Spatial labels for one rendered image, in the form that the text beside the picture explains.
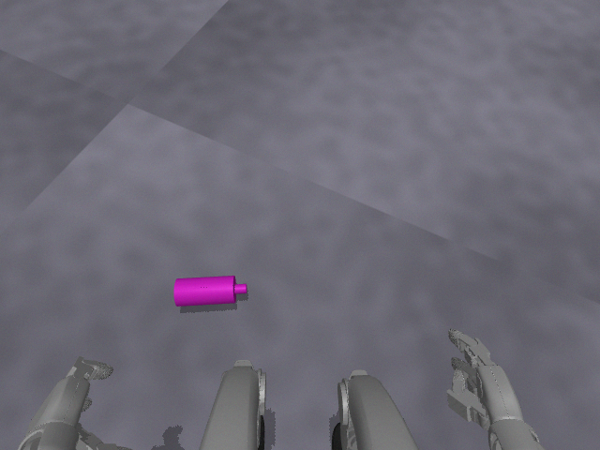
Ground right robot arm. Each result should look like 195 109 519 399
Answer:
488 419 547 450

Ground right robot hand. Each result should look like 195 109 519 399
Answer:
447 328 524 432

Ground left robot arm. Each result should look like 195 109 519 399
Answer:
18 422 79 450

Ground left robot hand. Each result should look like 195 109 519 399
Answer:
25 356 132 450

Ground bottle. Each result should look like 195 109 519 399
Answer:
173 276 247 307

